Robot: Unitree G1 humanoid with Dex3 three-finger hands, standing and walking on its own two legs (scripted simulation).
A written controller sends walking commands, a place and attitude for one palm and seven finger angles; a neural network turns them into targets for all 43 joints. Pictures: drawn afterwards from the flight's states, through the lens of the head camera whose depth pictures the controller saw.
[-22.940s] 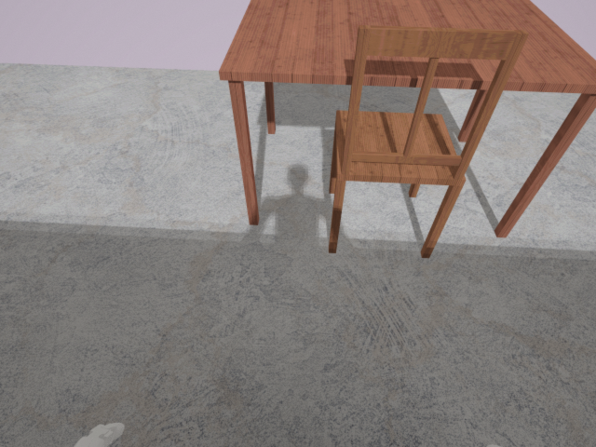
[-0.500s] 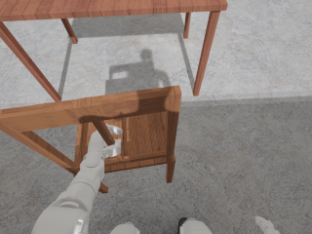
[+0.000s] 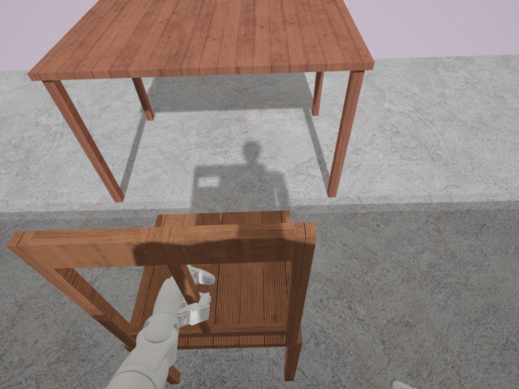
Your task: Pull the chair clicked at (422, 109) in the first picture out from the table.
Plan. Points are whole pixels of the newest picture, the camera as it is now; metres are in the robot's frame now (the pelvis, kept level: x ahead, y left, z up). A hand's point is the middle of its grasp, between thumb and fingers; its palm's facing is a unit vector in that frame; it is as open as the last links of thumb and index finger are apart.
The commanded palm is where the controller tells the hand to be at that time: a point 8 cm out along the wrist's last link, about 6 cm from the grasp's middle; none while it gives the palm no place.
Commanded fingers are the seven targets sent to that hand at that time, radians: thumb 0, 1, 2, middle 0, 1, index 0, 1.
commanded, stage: stop walking, hand still on the chair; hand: left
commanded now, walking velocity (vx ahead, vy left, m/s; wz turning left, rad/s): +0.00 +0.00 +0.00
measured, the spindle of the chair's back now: (194, 300) +0.29 +0.14 -0.09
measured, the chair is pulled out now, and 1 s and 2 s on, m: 0.69 0.71 0.71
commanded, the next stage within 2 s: open the thumb and straighten the fingers in 0.50 s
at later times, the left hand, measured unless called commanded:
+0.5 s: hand (200, 315) +0.26 +0.12 -0.07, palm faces -0.04 -0.99 -0.16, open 5.3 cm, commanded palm +0.24 +0.17 -0.06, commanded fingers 0.00 0.90 0.90 -0.50 -1.45 -0.50 -1.45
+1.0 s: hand (199, 313) +0.26 +0.13 -0.08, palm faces -0.02 -0.99 -0.14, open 12.2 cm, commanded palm +0.24 +0.18 -0.06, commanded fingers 0.00 -0.55 0.20 -0.22 -0.65 -0.22 -0.65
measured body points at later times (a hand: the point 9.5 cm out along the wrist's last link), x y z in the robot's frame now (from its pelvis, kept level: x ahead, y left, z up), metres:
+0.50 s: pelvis +0.00 +0.01 +0.00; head +0.02 +0.00 +0.45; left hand +0.25 +0.17 -0.06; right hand +0.12 -0.23 -0.12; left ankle -0.01 +0.13 -0.74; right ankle +0.03 -0.12 -0.74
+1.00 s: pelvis +0.01 +0.00 -0.03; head +0.06 -0.02 +0.42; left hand +0.26 +0.18 -0.07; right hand +0.16 -0.26 -0.13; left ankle -0.01 +0.13 -0.74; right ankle +0.03 -0.12 -0.74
